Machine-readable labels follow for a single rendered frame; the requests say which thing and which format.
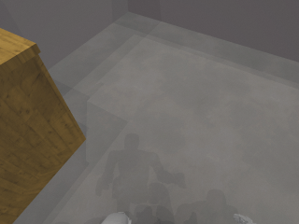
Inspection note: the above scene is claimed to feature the table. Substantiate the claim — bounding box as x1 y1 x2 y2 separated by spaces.
0 28 86 224

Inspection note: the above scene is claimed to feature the robot left thigh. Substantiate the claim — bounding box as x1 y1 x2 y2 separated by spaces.
101 213 132 224

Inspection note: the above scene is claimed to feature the right robot hand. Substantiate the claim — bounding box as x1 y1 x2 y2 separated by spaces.
233 214 256 224

